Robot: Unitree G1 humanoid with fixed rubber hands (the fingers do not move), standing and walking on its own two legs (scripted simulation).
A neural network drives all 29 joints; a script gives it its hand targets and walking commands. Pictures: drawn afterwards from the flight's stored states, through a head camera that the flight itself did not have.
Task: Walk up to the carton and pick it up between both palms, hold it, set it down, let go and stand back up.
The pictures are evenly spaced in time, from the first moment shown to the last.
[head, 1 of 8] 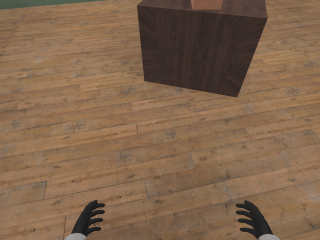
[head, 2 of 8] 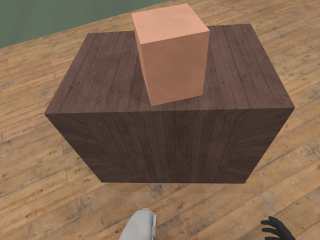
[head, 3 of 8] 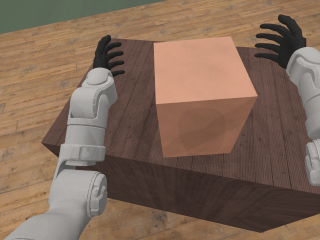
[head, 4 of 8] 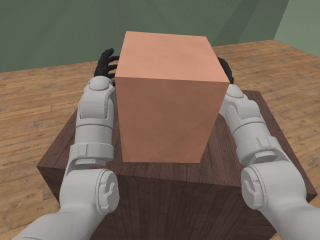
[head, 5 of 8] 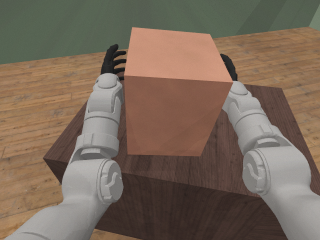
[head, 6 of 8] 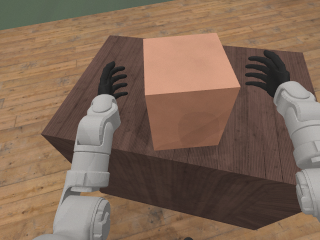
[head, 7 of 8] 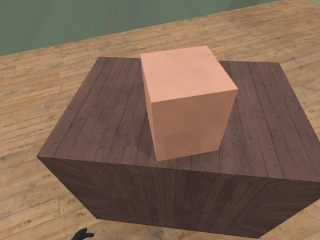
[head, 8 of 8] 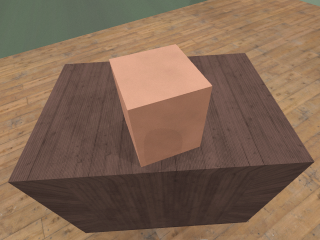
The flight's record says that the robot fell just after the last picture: no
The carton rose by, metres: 0.24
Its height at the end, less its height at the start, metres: +0.00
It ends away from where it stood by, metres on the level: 0.02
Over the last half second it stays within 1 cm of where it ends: yes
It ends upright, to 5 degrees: yes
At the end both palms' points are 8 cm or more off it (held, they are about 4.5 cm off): yes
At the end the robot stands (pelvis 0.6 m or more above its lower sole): yes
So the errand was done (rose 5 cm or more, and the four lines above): yes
